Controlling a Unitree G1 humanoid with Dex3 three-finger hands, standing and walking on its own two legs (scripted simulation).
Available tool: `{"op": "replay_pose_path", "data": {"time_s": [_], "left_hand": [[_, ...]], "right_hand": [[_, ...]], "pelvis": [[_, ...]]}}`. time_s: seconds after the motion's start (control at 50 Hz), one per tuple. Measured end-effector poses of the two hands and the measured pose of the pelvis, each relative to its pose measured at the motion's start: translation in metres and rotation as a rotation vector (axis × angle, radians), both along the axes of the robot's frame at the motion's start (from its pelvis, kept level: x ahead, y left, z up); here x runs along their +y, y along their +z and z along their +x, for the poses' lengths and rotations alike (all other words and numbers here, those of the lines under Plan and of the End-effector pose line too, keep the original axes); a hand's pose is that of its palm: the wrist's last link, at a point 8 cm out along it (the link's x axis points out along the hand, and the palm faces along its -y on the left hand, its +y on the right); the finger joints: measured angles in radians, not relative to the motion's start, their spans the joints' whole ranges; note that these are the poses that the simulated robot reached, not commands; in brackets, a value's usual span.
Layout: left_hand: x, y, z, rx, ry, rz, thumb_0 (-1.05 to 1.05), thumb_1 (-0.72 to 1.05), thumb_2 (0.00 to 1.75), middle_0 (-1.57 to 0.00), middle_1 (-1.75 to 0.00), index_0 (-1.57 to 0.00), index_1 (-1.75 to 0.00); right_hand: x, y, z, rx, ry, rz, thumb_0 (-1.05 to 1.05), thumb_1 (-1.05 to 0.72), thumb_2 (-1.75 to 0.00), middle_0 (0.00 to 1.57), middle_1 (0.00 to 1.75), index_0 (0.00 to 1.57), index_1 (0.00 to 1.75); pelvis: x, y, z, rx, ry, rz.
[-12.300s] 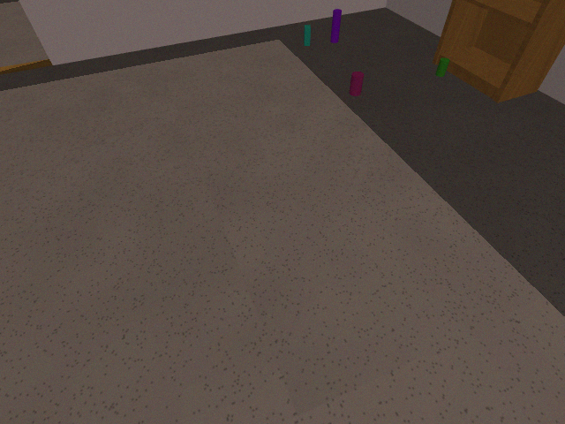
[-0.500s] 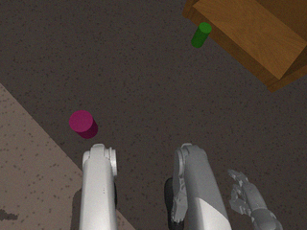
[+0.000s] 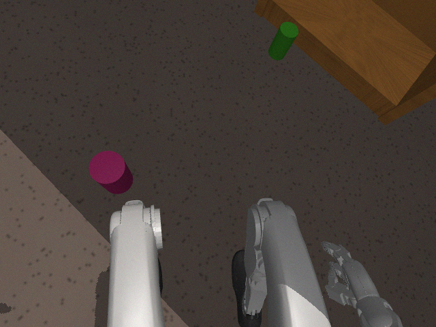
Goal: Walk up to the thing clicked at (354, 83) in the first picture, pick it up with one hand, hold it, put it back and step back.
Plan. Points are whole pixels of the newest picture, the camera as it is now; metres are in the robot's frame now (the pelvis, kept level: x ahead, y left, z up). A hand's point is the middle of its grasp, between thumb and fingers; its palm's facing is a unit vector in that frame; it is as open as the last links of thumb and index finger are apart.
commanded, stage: approach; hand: left
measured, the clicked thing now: (113, 174) +0.43 +0.25 -0.32
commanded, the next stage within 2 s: close in in 0.60 s
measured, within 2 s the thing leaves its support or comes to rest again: neither
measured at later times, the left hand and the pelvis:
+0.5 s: hand (11, 179) +0.36 +0.39 -0.13, palm faces +0.20 -0.98 +0.04, open 17.6 cm; pelvis +0.00 +0.00 -0.06, yaw -4 degrees
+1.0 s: hand (89, 183) +0.39 +0.29 -0.26, palm faces +0.14 -0.99 +0.05, open 17.6 cm; pelvis -0.01 +0.02 -0.11, yaw -8 degrees
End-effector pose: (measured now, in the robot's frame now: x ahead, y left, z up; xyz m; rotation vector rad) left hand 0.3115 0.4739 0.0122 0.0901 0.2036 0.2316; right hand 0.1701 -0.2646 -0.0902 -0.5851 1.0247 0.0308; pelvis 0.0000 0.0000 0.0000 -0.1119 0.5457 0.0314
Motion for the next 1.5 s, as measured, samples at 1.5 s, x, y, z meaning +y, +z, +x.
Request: {"op": "replay_pose_path", "data": {"time_s": [1.5], "left_hand": [[-0.173, -0.292, 0.058, -0.155, -0.071, -0.120, -0.01, -0.48, 0.10, -0.05, -0.08, -0.05, -0.07]], "right_hand": [[0.034, -0.034, -0.041, 0.287, 0.371, -0.301, 0.00, -0.91, -0.90, 0.21, 0.30, 0.20, 0.30]], "pelvis": [[0.025, -0.112, -0.018, -0.365, -0.109, -0.200]]}}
